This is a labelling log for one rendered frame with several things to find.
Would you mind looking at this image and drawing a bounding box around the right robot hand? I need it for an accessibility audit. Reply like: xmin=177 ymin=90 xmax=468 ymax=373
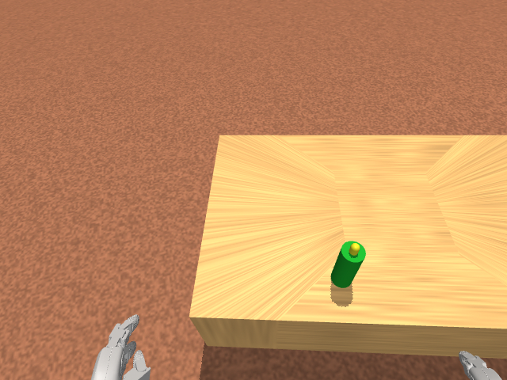
xmin=459 ymin=351 xmax=502 ymax=380

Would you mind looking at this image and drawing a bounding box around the left robot hand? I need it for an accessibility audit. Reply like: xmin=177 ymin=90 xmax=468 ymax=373
xmin=91 ymin=314 xmax=151 ymax=380

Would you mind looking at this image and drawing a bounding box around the bottle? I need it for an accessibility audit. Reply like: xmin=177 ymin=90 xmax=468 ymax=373
xmin=331 ymin=241 xmax=366 ymax=288

